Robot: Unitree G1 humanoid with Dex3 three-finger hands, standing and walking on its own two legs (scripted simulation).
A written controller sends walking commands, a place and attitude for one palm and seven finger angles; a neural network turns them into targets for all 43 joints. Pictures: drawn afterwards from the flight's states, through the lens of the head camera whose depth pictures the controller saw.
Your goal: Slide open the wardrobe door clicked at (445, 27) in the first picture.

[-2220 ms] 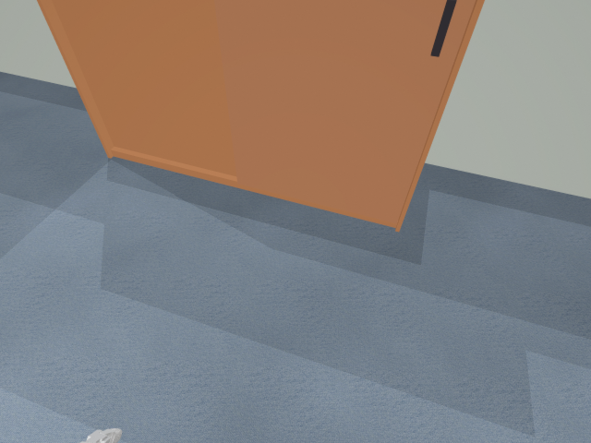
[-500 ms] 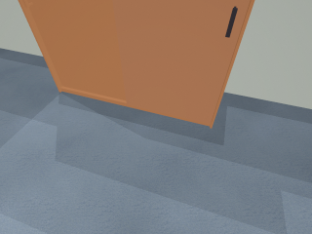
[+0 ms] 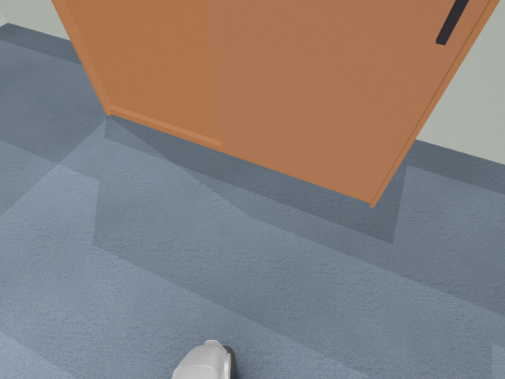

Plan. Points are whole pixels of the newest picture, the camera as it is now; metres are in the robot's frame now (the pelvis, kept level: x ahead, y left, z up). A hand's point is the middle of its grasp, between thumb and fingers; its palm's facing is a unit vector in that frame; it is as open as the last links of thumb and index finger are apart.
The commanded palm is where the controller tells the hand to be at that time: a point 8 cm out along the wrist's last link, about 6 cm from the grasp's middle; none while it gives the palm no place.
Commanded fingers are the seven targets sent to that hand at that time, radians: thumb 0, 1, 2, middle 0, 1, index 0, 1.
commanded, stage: walk to a spot facing it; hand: right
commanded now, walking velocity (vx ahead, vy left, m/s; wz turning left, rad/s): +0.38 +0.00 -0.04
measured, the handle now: (455, 9) +0.94 -0.38 +0.13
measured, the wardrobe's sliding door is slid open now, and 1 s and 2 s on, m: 0.00 0.00 0.00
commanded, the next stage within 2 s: turn to face it in 0.24 s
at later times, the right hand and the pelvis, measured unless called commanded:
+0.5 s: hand (371, 377) +0.17 -0.19 -0.19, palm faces +0.21 +0.96 -0.16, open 7.3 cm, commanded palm none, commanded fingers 0.00 -0.90 -0.90 0.20 0.30 0.20 0.30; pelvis +0.23 -0.02 +0.00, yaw -7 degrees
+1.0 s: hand (367, 286) +0.33 -0.19 -0.14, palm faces +0.32 +0.92 -0.23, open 7.3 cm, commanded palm none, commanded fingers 0.00 -0.90 -0.90 0.20 0.30 0.20 0.30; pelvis +0.32 +0.00 +0.01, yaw -16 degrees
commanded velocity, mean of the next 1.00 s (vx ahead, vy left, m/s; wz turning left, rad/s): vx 0.14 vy -0.01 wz -0.25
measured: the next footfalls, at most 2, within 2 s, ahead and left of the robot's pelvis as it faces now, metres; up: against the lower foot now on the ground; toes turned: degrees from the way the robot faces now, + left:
left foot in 0.02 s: +0.17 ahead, +0.11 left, +0.00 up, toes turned +7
right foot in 0.46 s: +0.34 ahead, -0.13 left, +0.00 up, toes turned -15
